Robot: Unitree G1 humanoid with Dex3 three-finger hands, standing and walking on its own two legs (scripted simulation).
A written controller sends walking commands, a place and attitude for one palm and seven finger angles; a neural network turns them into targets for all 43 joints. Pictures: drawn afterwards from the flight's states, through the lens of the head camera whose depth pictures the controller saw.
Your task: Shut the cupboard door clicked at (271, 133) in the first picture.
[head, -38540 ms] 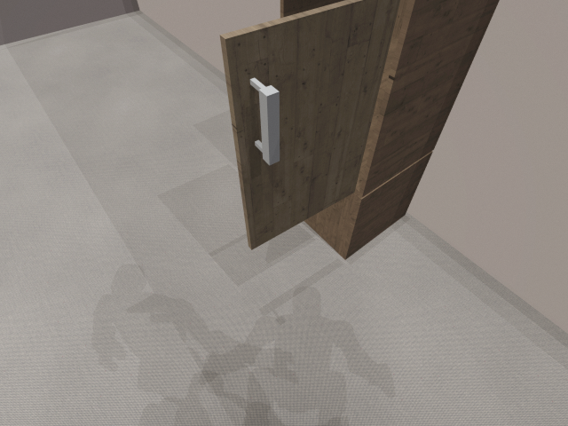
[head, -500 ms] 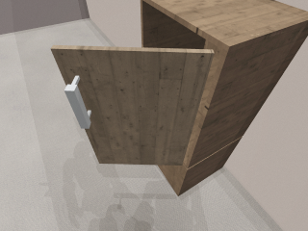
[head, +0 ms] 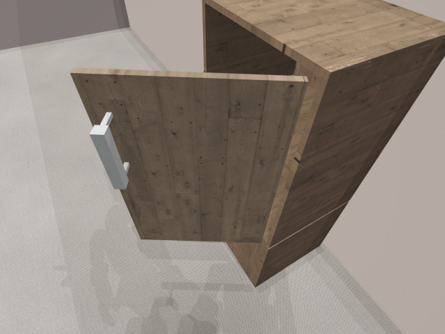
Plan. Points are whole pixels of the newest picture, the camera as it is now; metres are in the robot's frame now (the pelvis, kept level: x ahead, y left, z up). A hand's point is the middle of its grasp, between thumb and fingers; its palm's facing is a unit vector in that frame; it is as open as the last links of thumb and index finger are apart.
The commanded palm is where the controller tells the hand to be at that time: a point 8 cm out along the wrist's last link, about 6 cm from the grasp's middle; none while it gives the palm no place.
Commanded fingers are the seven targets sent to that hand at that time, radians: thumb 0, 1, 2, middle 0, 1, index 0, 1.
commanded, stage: raise the hand and make a fist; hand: left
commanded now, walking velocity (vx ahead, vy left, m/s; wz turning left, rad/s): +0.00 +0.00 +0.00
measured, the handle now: (114, 152) +0.42 +0.25 +0.09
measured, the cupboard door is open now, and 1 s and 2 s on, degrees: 58 58 58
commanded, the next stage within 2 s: bring the fist close to the handle in 1.92 s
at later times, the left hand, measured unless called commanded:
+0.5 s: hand out of the picture +0.10 +0.19 -0.06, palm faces +0.18 -0.98 -0.07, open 5.8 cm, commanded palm +0.11 +0.22 -0.02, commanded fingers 0.00 0.90 0.90 -0.66 -0.80 -0.66 -0.80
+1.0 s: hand (93, 300) +0.16 +0.21 +0.04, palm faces +0.10 -0.99 -0.05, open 3.6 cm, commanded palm +0.13 +0.25 +0.03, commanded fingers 0.00 0.90 0.90 -1.12 -1.30 -1.12 -1.30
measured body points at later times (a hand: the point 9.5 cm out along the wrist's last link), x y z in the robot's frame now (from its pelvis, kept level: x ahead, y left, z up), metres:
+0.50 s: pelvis -0.05 +0.00 -0.08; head -0.01 +0.01 +0.37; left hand +0.09 +0.24 -0.05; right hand +0.21 -0.22 -0.11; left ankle -0.01 +0.12 -0.74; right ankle -0.03 -0.08 -0.74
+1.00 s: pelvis -0.04 +0.02 -0.06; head -0.01 +0.02 +0.39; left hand +0.15 +0.26 +0.05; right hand +0.11 -0.22 -0.14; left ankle -0.01 +0.12 -0.74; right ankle -0.03 -0.08 -0.74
